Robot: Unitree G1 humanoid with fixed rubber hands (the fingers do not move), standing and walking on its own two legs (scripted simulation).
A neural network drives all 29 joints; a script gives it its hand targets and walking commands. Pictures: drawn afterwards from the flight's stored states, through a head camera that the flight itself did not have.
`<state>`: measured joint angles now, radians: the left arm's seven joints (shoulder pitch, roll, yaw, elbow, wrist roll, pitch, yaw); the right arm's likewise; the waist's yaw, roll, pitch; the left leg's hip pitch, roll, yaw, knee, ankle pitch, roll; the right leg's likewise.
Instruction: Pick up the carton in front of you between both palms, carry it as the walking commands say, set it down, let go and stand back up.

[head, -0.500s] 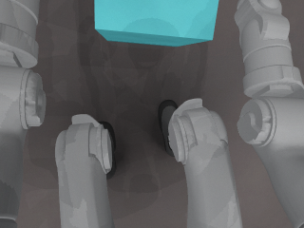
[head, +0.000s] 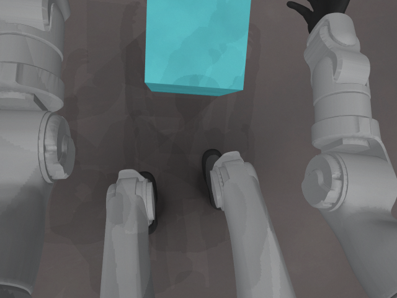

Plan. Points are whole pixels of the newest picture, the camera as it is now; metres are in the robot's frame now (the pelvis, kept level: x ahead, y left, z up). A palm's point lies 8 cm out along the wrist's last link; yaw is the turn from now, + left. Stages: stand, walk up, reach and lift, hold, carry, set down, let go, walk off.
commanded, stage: set down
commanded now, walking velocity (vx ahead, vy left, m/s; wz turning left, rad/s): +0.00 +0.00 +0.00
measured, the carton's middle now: (191, 51) +0.54 -0.08 -0.38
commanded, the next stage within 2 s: let go in 0.36 s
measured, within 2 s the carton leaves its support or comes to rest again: neither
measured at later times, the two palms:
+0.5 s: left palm out of the picture +0.59 +0.14 +0.04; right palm out of the picture +0.50 -0.25 +0.03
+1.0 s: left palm out of the picture +0.42 +0.17 +0.13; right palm out of the picture +0.35 -0.26 +0.15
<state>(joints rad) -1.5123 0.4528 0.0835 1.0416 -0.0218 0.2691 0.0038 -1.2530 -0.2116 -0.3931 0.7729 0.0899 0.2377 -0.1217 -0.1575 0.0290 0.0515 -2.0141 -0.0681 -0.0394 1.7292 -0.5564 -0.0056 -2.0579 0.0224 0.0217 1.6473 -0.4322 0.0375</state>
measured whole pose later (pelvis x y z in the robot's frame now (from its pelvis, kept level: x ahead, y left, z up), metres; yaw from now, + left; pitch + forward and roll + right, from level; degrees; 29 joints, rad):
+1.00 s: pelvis +0.08 -0.02 +0.23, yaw +1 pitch +25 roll +1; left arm -0.34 0.16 0.19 0.61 0.09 0.07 0.04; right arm -0.17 -0.19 -0.12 0.50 -0.01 0.06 0.10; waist -0.10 -0.01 -0.04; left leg -0.83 -0.03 -0.07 0.72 -0.33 -0.02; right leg -0.89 0.02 0.02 0.72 -0.25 -0.01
